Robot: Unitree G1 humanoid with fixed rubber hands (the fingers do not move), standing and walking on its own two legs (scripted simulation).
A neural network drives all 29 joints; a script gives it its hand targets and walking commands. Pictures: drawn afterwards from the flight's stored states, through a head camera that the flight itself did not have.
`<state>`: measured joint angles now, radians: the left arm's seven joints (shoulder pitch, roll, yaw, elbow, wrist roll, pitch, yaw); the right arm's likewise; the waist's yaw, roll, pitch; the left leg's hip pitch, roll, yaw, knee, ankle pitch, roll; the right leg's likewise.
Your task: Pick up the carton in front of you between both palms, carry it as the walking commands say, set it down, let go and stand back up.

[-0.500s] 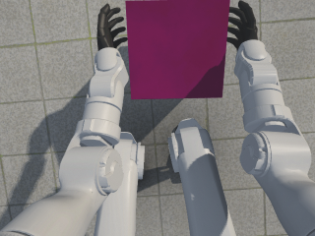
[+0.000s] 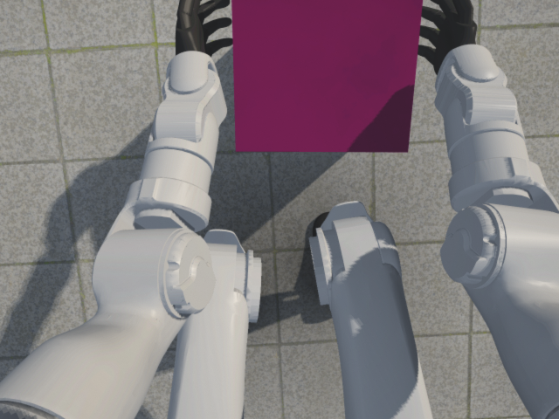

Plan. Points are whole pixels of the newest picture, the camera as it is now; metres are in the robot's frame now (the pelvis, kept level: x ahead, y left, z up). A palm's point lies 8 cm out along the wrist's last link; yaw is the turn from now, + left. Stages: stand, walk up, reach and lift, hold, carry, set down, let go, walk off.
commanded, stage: set down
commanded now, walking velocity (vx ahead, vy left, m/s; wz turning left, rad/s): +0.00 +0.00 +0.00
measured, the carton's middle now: (313, 78) +0.50 -0.13 -0.26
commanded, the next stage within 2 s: none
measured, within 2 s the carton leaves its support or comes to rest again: rests again in 0.16 s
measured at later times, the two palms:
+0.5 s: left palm (193, 46) +0.54 +0.02 -0.16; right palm (444, 45) +0.49 -0.28 -0.17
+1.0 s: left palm (176, 83) +0.51 +0.06 -0.20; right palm (473, 84) +0.44 -0.33 -0.21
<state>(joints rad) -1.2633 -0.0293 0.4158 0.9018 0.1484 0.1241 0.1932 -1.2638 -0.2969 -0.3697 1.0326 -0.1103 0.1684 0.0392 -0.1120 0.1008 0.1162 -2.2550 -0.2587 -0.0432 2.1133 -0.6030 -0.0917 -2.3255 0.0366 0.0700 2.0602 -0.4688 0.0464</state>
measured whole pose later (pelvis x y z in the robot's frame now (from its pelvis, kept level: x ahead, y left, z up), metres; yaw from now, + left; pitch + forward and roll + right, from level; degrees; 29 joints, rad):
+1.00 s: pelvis -0.01 -0.01 -0.02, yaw +0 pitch +35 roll +3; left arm -1.26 0.22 0.02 0.94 -0.19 0.05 0.17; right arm -1.22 -0.51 -0.23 1.14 0.20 -0.05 0.04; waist -0.09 0.07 0.37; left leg -2.19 -0.18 -0.01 2.20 -0.62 -0.08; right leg -2.28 -0.02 0.03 2.15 -0.48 -0.02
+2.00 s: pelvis +0.03 -0.02 +0.21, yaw -4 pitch +42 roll +4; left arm -0.86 0.05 0.22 0.64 0.02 0.17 0.16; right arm -0.91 -0.36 -0.33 0.82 0.02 0.11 0.13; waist -0.06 0.04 -0.06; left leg -1.61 -0.09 -0.04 1.35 -0.48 -0.04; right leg -1.71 0.05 0.06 1.33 -0.35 -0.01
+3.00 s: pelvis +0.13 +0.00 +0.38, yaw -7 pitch -2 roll -1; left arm 0.23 0.21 0.04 0.43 0.01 0.07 -0.06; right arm 0.23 -0.22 -0.04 0.43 0.00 0.08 0.08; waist 0.00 0.02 0.07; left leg -0.10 -0.04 -0.07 0.44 -0.31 0.03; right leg -0.18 0.03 0.06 0.41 -0.21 0.01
